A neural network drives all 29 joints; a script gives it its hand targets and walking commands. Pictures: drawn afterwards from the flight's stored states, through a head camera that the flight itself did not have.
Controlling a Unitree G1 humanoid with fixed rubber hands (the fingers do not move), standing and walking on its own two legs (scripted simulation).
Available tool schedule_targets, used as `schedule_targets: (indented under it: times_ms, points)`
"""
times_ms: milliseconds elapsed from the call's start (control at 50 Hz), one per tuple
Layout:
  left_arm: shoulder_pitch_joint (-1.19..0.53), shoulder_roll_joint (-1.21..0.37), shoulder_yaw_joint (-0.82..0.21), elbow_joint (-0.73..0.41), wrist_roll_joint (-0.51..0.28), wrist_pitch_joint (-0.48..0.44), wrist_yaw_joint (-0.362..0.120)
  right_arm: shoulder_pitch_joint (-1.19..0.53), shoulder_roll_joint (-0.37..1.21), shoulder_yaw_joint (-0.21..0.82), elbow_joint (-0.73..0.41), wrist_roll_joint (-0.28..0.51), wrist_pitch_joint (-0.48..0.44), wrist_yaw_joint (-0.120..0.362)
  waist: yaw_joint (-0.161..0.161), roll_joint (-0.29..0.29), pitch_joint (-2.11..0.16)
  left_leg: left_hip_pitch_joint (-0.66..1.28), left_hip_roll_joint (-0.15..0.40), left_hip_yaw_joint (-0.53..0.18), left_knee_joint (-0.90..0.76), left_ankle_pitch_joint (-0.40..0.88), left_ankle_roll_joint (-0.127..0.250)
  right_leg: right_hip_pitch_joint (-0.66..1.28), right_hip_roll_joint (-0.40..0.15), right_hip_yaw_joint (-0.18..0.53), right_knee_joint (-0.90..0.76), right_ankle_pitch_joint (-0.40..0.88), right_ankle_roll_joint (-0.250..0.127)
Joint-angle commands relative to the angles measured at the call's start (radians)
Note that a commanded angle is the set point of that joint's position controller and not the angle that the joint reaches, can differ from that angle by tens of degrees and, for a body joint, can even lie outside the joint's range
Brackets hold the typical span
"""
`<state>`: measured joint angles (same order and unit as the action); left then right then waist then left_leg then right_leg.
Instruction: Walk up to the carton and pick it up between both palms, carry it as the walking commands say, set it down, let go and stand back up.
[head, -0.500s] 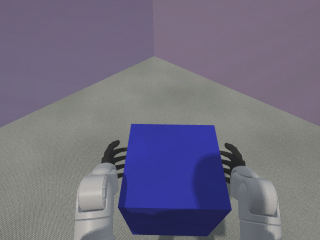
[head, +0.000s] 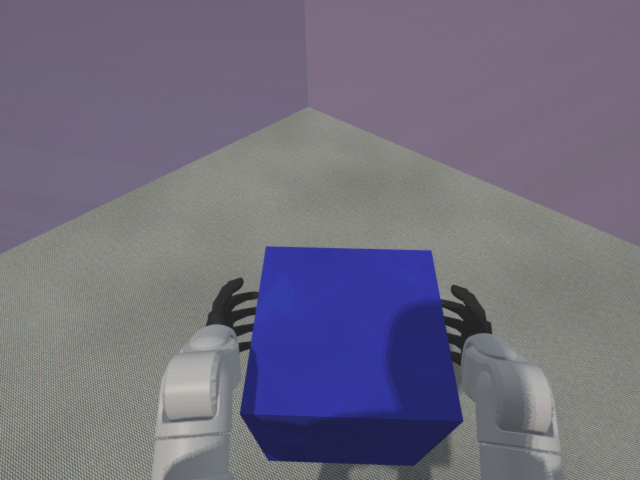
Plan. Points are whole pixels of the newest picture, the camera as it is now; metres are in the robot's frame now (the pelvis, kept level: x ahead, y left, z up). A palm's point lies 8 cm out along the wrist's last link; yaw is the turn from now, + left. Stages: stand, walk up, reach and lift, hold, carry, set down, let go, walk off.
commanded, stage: carry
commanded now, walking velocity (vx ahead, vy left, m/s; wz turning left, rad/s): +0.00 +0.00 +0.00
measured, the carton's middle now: (344, 362) +0.29 +0.00 -0.01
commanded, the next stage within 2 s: hold in 0.44 s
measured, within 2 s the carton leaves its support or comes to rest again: neither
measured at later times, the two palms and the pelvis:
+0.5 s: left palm (227, 336) +0.29 +0.15 +0.05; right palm (466, 345) +0.29 -0.15 +0.05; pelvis +0.01 +0.00 +0.00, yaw +1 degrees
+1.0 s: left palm (243, 340) +0.27 +0.12 +0.07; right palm (489, 335) +0.29 -0.17 +0.06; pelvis -0.01 -0.05 +0.01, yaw +12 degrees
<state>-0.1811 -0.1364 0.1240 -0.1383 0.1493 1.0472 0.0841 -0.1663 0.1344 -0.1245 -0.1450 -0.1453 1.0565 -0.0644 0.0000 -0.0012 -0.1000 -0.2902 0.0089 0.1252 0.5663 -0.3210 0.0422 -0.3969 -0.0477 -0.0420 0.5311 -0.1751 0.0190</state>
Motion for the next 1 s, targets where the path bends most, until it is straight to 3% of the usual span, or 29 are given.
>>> schedule_targets:
  times_ms: [0,420,440,460,500,520,540,560,600,620,660,760,880,980]
  points:
    - [-0.456,-0.851,-0.621,-0.092,-0.340,-0.020,-0.228,-0.481,0.835,0.600,-0.101,0.319,-0.035,0.212,0.000,0.006,-0.258,0.068,0.136,-0.101,-0.103,0.219,-0.001,0.136,-0.083,0.052,-0.035,0.150,-0.036]
    - [-0.461,-0.844,-0.624,-0.095,-0.349,-0.017,-0.228,-0.485,0.828,0.601,-0.110,0.320,-0.031,0.210,0.004,0.005,-0.254,0.088,0.139,-0.088,-0.090,0.240,-0.002,0.140,-0.085,0.045,-0.020,0.173,-0.036]
    - [-0.311,-0.700,-0.226,0.493,-0.060,-0.098,-0.219,-0.327,0.643,0.253,0.460,0.072,-0.122,0.220,0.016,0.045,0.062,-0.035,-0.069,-0.216,-0.194,0.329,-0.002,0.253,0.137,0.066,-0.067,0.076,-0.047]
    - [-0.232,-0.715,-0.323,0.344,-0.066,-0.210,-0.211,-0.287,0.613,0.354,0.244,0.076,-0.234,0.207,-0.005,0.040,0.016,0.117,-0.059,-0.245,-0.198,0.369,-0.016,0.299,0.120,0.121,-0.108,0.132,-0.055]
    - [-0.301,-0.844,-0.484,0.172,-0.151,-0.313,-0.208,-0.339,0.717,0.489,0.052,0.142,-0.333,0.223,-0.038,0.040,-0.182,0.298,-0.048,-0.264,-0.173,0.657,-0.034,0.341,0.140,0.139,-0.106,0.312,-0.042]
    - [-0.358,-0.908,-0.536,0.115,-0.181,-0.339,-0.207,-0.403,0.752,0.532,-0.018,0.176,-0.352,0.238,-0.052,0.035,-0.265,0.382,-0.037,-0.285,-0.162,0.805,-0.038,0.334,0.148,0.139,-0.112,0.385,-0.034]
    - [-0.436,-0.959,-0.589,0.088,-0.209,-0.356,-0.205,-0.474,0.761,0.542,-0.043,0.192,-0.365,0.251,-0.084,0.055,-0.302,0.419,-0.032,-0.298,-0.151,0.832,-0.046,0.326,0.148,0.139,-0.119,0.374,-0.031]
    - [-0.468,-0.982,-0.616,0.076,-0.227,-0.365,-0.204,-0.508,0.754,0.553,-0.050,0.200,-0.370,0.261,-0.095,0.039,-0.326,0.459,-0.025,-0.310,-0.146,0.845,-0.047,0.307,0.157,0.136,-0.125,0.340,-0.031]
    - [-0.491,-0.994,-0.649,0.070,-0.243,-0.370,-0.205,-0.522,0.733,0.565,-0.057,0.211,-0.368,0.275,-0.112,0.044,-0.334,0.471,-0.028,-0.305,-0.151,0.759,-0.050,0.295,0.157,0.125,-0.133,0.283,-0.024]
    - [-0.505,-0.987,-0.645,0.100,-0.237,-0.366,-0.210,-0.516,0.724,0.546,-0.022,0.204,-0.363,0.278,-0.124,0.065,-0.299,0.420,-0.038,-0.291,-0.164,0.628,-0.050,0.306,0.149,0.119,-0.138,0.232,-0.025]
    - [-0.511,-0.971,-0.625,0.172,-0.229,-0.353,-0.230,-0.506,0.742,0.535,0.052,0.198,-0.342,0.279,-0.123,0.042,-0.220,0.345,-0.055,-0.278,-0.182,0.466,-0.051,0.316,0.157,0.109,-0.154,0.162,-0.023]
    - [-0.540,-0.930,-0.503,0.377,-0.170,-0.335,-0.284,-0.557,0.824,0.476,0.230,0.175,-0.305,0.285,-0.087,0.008,-0.063,0.177,-0.084,-0.239,-0.258,0.120,-0.036,0.374,0.141,0.093,-0.197,0.039,-0.014]
    - [-0.660,-0.895,-0.411,0.481,-0.132,-0.360,-0.351,-0.657,0.968,0.439,0.331,0.161,-0.292,0.273,-0.076,-0.063,-0.051,0.176,-0.105,-0.216,-0.258,0.057,0.000,0.388,0.100,0.102,-0.250,-0.010,0.015]
    - [-0.774,-0.880,-0.381,0.505,-0.131,-0.398,-0.389,-0.724,1.041,0.414,0.383,0.162,-0.307,0.255,-0.081,-0.080,-0.087,0.189,-0.110,-0.211,-0.244,0.043,0.011,0.403,0.072,0.123,-0.276,-0.059,0.026]
